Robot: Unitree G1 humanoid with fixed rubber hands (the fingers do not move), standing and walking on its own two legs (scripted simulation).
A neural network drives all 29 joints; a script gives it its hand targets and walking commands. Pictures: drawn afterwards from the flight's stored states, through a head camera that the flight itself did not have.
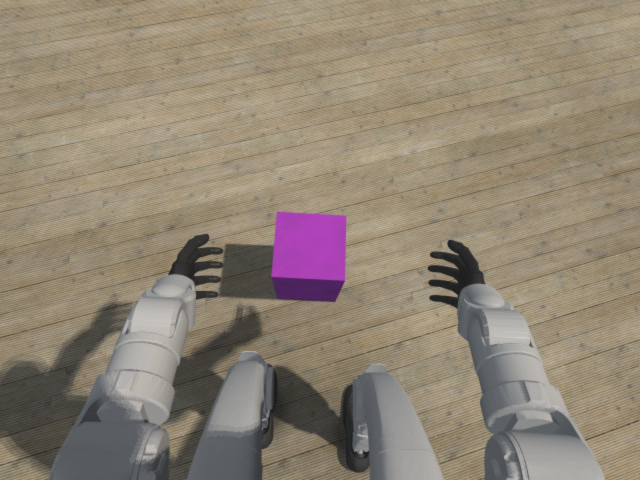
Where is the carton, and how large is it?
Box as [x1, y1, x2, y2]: [271, 212, 345, 301]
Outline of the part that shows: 277,212 271,275 277,298 334,301 344,281 345,216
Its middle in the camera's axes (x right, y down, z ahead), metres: -0.03 +0.04 +1.02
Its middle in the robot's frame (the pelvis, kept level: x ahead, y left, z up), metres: +0.51 +0.01 -0.56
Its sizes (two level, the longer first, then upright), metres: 0.166 0.160 0.253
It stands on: the floor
